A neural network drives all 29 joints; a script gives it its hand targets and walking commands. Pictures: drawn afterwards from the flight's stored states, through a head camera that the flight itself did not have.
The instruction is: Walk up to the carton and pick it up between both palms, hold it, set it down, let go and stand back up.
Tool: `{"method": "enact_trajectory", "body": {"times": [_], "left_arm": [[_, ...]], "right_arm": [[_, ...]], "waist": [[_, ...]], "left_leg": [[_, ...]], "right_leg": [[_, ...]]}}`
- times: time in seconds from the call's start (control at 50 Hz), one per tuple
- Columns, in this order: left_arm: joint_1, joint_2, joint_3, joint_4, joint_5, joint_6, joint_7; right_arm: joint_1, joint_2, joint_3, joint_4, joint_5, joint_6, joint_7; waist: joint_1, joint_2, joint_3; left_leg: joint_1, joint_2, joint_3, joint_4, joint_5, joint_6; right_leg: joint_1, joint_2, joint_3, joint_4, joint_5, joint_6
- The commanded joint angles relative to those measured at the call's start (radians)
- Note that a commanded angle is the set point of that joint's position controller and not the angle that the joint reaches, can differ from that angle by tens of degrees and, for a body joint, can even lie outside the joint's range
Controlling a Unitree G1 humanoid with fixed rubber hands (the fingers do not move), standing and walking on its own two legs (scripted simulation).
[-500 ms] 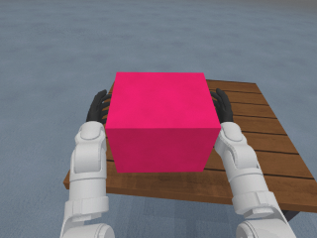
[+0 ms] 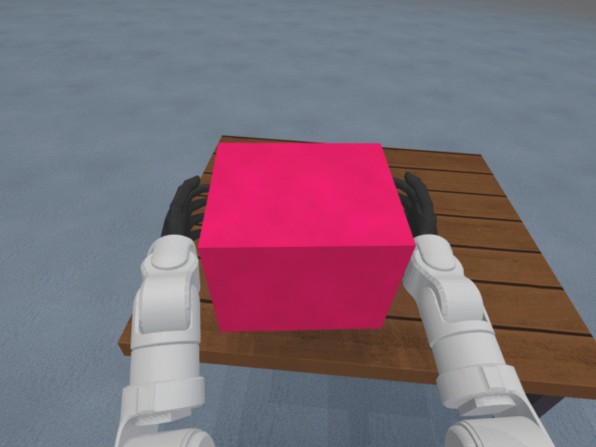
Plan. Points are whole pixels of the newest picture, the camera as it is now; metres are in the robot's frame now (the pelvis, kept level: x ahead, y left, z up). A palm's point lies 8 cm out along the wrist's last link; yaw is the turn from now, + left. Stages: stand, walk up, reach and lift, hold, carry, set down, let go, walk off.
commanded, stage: hold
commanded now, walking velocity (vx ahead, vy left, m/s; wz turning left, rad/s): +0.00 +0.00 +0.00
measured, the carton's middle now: (301, 237) +0.37 -0.01 +0.15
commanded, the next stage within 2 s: none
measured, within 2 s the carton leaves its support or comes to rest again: neither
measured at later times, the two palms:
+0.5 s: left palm (177, 234) +0.35 +0.15 +0.17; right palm (419, 229) +0.35 -0.16 +0.17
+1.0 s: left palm (177, 233) +0.36 +0.15 +0.17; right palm (414, 227) +0.36 -0.15 +0.17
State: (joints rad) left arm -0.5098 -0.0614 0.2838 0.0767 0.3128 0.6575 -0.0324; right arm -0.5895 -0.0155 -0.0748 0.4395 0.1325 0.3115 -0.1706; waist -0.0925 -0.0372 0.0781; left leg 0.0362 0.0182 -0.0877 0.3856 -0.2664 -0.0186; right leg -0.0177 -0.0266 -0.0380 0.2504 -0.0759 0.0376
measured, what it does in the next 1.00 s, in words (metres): stands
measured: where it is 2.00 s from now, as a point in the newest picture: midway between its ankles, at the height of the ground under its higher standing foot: outside the picture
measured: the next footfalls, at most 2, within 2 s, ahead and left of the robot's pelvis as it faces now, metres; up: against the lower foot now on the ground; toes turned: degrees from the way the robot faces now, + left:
none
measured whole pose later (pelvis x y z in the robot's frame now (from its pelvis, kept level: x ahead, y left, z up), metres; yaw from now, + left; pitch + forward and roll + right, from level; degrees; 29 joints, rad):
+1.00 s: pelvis +0.00 +0.00 +0.00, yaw +1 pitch -8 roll -1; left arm -0.54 -0.05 0.29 0.11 0.31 0.65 -0.04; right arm -0.62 -0.01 -0.09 0.46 0.12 0.30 -0.18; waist -0.09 -0.04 0.08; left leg 0.02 0.02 -0.09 0.38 -0.26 -0.02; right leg -0.03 -0.03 -0.04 0.26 -0.08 0.04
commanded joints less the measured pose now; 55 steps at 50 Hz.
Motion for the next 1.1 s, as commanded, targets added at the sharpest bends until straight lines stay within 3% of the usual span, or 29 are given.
{"method": "enact_trajectory", "body": {"times": [0.0,0.02,0.1,0.16,0.2,0.26,0.32,0.38,0.46,0.48,0.52,0.56,0.6,0.62,0.68,0.7,0.76,0.8,0.82,0.84,0.86,0.9,0.96,1.02,1.08], "left_arm": [[-0.709,-0.528,-0.564,-0.127,-0.195,-0.078,-0.127],[-0.7,-0.507,-0.546,-0.11,-0.186,-0.078,-0.126],[-0.694,-0.511,-0.549,-0.12,-0.183,-0.069,-0.125],[-0.677,-0.492,-0.496,-0.054,-0.144,-0.046,-0.141],[-0.662,-0.483,-0.473,-0.042,-0.131,-0.04,-0.149],[-0.714,-0.493,-0.482,-0.082,-0.154,-0.056,-0.153],[-0.753,-0.519,-0.554,-0.139,-0.208,-0.08,-0.142],[-0.704,-0.514,-0.543,-0.101,-0.195,-0.08,-0.132],[-0.709,-0.501,-0.511,-0.07,-0.162,-0.067,-0.139],[-0.688,-0.491,-0.491,-0.023,-0.149,-0.057,-0.144],[-0.687,-0.484,-0.472,-0.045,-0.142,-0.053,-0.152],[-0.749,-0.49,-0.481,-0.056,-0.155,-0.062,-0.152],[-0.75,-0.492,-0.472,-0.04,-0.153,-0.063,-0.148],[-0.768,-0.506,-0.493,-0.056,-0.167,-0.069,-0.146],[-0.738,-0.506,-0.5,-0.057,-0.168,-0.071,-0.142],[-0.756,-0.514,-0.523,-0.072,-0.18,-0.078,-0.141],[-0.766,-0.533,-0.548,-0.084,-0.188,-0.082,-0.131],[-0.755,-0.52,-0.522,-0.053,-0.158,-0.076,-0.132],[-0.737,-0.521,-0.517,-0.051,-0.155,-0.071,-0.135],[-0.718,-0.525,-0.529,-0.069,-0.159,-0.069,-0.135],[-0.68,-0.518,-0.513,-0.057,-0.15,-0.063,-0.139],[-0.684,-0.499,-0.49,-0.038,-0.145,-0.059,-0.151],[-0.675,-0.514,-0.542,-0.135,-0.175,-0.07,-0.144],[-0.657,-0.512,-0.545,-0.135,-0.184,-0.067,-0.142],[-0.665,-0.491,-0.529,-0.143,-0.172,-0.062,-0.139]], "right_arm": [[-0.744,0.566,0.469,-0.344,0.081,-0.067,0.105],[-0.722,0.569,0.477,-0.327,0.079,-0.059,0.101],[-0.691,0.555,0.466,-0.308,0.078,-0.048,0.1],[-0.653,0.53,0.416,-0.192,0.05,-0.032,0.108],[-0.639,0.525,0.415,-0.164,0.052,-0.029,0.111],[-0.688,0.557,0.43,-0.215,0.059,-0.042,0.108],[-0.727,0.568,0.456,-0.311,0.084,-0.06,0.098],[-0.737,0.568,0.48,-0.345,0.089,-0.063,0.097],[-0.696,0.538,0.431,-0.234,0.053,-0.046,0.103],[-0.691,0.533,0.417,-0.214,0.038,-0.043,0.106],[-0.69,0.542,0.418,-0.214,0.046,-0.047,0.108],[-0.705,0.554,0.399,-0.196,0.037,-0.047,0.111],[-0.731,0.561,0.412,-0.207,0.045,-0.054,0.114],[-0.735,0.563,0.406,-0.214,0.041,-0.058,0.116],[-0.736,0.57,0.43,-0.238,0.061,-0.066,0.111],[-0.741,0.567,0.425,-0.24,0.058,-0.068,0.109],[-0.744,0.572,0.429,-0.247,0.058,-0.067,0.11],[-0.694,0.552,0.4,-0.163,0.045,-0.054,0.112],[-0.691,0.55,0.404,-0.176,0.048,-0.058,0.115],[-0.67,0.533,0.404,-0.179,0.049,-0.061,0.114],[-0.671,0.533,0.422,-0.205,0.059,-0.063,0.111],[-0.681,0.529,0.41,-0.196,0.054,-0.055,0.103],[-0.672,0.544,0.467,-0.286,0.097,-0.062,0.09],[-0.688,0.544,0.486,-0.341,0.104,-0.058,0.086],[-0.665,0.538,0.486,-0.313,0.094,-0.047,0.091]], "waist": [[0.007,0.072,-0.448],[0.013,0.055,-0.425],[0.004,0.086,-0.425],[0.002,0.069,-0.324],[0.01,0.062,-0.303],[0.009,0.053,-0.366],[-0.02,0.079,-0.482],[0.004,0.063,-0.475],[0.004,0.068,-0.373],[0.003,0.047,-0.328],[0.016,0.044,-0.352],[0.001,0.05,-0.359],[0.015,0.057,-0.377],[0.001,0.065,-0.4],[0.007,0.074,-0.44],[-0.01,0.085,-0.45],[-0.011,0.107,-0.437],[-0.019,0.11,-0.368],[-0.014,0.104,-0.363],[-0.027,0.106,-0.38],[-0.012,0.092,-0.375],[-0.015,0.077,-0.35],[-0.019,0.093,-0.44],[-0.006,0.068,-0.435],[0.006,0.056,-0.399]], "left_leg": [[-0.128,-0.085,0.085,-0.062,0.427,-0.055],[-0.13,-0.087,0.089,-0.064,0.415,-0.046],[-0.133,-0.084,0.088,-0.076,0.377,-0.051],[-0.149,-0.073,0.093,-0.117,0.278,-0.043],[-0.165,-0.075,0.099,-0.121,0.291,-0.037],[-0.15,-0.078,0.097,-0.108,0.332,-0.037],[-0.105,-0.089,0.086,-0.054,0.456,-0.061],[-0.118,-0.091,0.086,-0.054,0.432,-0.05],[-0.146,-0.078,0.091,-0.106,0.296,-0.044],[-0.158,-0.079,0.096,-0.116,0.255,-0.031],[-0.166,-0.078,0.099,-0.119,0.266,-0.025],[-0.172,-0.078,0.099,-0.126,0.245,-0.028],[-0.168,-0.08,0.098,-0.114,0.271,-0.028],[-0.159,-0.078,0.098,-0.11,0.274,-0.035],[-0.137,-0.087,0.099,-0.084,0.356,-0.039],[-0.135,-0.085,0.094,-0.082,0.355,-0.048],[-0.127,-0.08,0.085,-0.082,0.358,-0.057],[-0.126,-0.076,0.084,-0.101,0.319,-0.058],[-0.126,-0.077,0.087,-0.101,0.32,-0.053],[-0.106,-0.071,0.082,-0.096,0.35,-0.061],[-0.102,-0.076,0.086,-0.081,0.392,-0.058],[-0.121,-0.08,0.09,-0.085,0.382,-0.059],[-0.074,-0.086,0.083,-0.041,0.527,-0.076],[-0.078,-0.085,0.08,-0.041,0.516,-0.067],[-0.102,-0.081,0.085,-0.069,0.446,-0.056]], "right_leg": [[0.294,0.085,-0.044,0.039,0.174,-0.022],[0.292,0.08,-0.039,0.036,0.178,-0.018],[0.289,0.076,-0.039,0.037,0.142,-0.021],[0.247,0.071,-0.044,0.011,0.019,-0.03],[0.267,0.074,-0.045,0.015,0.04,-0.031],[0.298,0.072,-0.044,0.023,0.095,-0.02],[0.313,0.08,-0.045,0.046,0.221,-0.011],[0.314,0.081,-0.042,0.04,0.201,-0.015],[0.266,0.076,-0.048,0.02,0.047,-0.027],[0.255,0.072,-0.047,0.008,0.022,-0.028],[0.284,0.069,-0.046,0.017,0.038,-0.027],[0.27,0.067,-0.047,0.016,0.014,-0.023],[0.277,0.069,-0.046,0.018,0.03,-0.024],[0.271,0.071,-0.051,0.023,0.032,-0.026],[0.3,0.072,-0.046,0.031,0.114,-0.02],[0.288,0.075,-0.051,0.033,0.106,-0.02],[0.269,0.075,-0.049,0.033,0.088,-0.025],[0.241,0.074,-0.052,0.021,0.034,-0.027],[0.24,0.072,-0.05,0.019,0.037,-0.027],[0.244,0.077,-0.055,0.021,0.053,-0.03],[0.264,0.079,-0.053,0.023,0.103,-0.027],[0.287,0.079,-0.053,0.022,0.12,-0.019],[0.321,0.088,-0.051,0.043,0.252,-0.015],[0.307,0.091,-0.049,0.039,0.232,-0.015],[0.304,0.085,-0.047,0.033,0.181,-0.017]]}}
